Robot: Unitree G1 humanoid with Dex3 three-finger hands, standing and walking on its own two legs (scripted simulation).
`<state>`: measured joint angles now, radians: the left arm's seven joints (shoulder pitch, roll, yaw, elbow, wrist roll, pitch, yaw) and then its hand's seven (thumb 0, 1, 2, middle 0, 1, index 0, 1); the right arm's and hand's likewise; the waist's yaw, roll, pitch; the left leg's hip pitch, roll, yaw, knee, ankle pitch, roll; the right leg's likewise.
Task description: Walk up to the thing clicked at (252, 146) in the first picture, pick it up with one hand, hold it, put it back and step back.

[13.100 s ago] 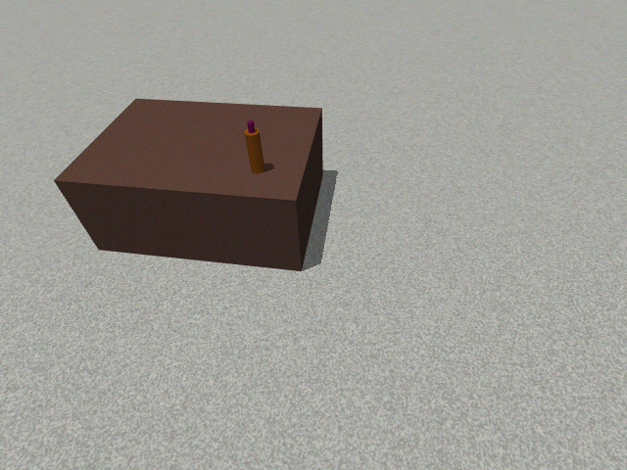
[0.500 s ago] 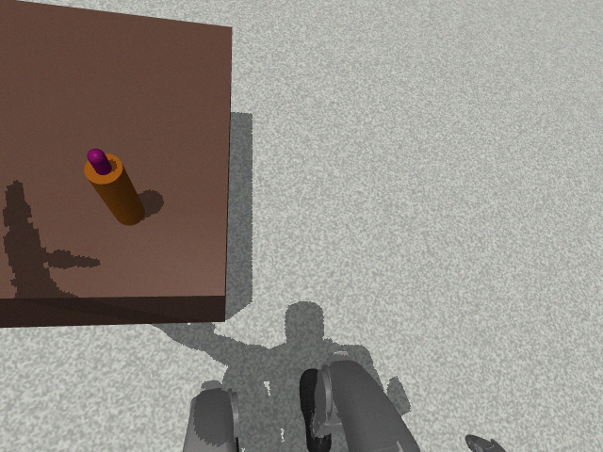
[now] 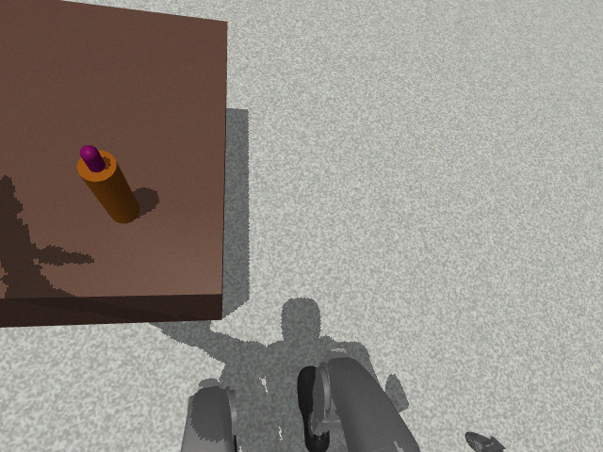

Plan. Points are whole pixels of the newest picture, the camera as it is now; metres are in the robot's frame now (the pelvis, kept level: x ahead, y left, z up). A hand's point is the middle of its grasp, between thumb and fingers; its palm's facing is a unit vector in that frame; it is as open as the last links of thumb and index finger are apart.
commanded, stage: go down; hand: left
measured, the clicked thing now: (109, 184) +0.54 +0.24 -0.16
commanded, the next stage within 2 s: none
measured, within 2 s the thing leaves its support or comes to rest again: neither
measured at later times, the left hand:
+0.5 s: hand out of the picture +0.47 +0.42 +0.10, palm faces +0.29 -0.96 +0.01, open 17.5 cm
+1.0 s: hand out of the picture +0.47 +0.42 +0.09, palm faces +0.29 -0.96 +0.00, open 17.6 cm
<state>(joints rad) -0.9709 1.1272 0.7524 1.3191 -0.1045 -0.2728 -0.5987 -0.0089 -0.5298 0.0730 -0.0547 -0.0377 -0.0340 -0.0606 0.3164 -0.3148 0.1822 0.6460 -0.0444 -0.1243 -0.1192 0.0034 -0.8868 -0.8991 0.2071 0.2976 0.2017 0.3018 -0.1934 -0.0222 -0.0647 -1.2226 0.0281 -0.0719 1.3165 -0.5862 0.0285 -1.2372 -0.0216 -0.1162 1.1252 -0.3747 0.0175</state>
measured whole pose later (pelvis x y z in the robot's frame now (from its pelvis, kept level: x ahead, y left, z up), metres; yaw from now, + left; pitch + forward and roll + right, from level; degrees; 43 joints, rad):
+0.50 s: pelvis +0.00 +0.00 +0.00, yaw +0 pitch +28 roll -7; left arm -0.98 1.12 0.75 1.31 -0.11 -0.28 -0.58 -0.01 -0.56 0.07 -0.06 -0.04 -0.04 -0.06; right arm 0.32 -0.31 0.18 0.64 -0.05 -0.11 -0.11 0.00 -0.89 -0.90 0.21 0.30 0.20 0.30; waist -0.20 -0.02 -0.05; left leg -1.22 0.03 -0.07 1.32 -0.59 0.03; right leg -1.24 -0.02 -0.11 1.13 -0.38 0.02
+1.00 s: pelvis +0.00 +0.00 +0.00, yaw +0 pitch +29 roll -7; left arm -0.97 1.12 0.77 1.31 -0.11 -0.29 -0.59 -0.01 -0.56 0.07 -0.05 -0.05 -0.04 -0.07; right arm 0.31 -0.31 0.18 0.64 -0.04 -0.11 -0.10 0.00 -0.89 -0.90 0.21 0.30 0.20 0.30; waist -0.20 -0.02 -0.05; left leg -1.24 0.03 -0.07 1.32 -0.59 0.03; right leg -1.26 -0.02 -0.11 1.14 -0.38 0.02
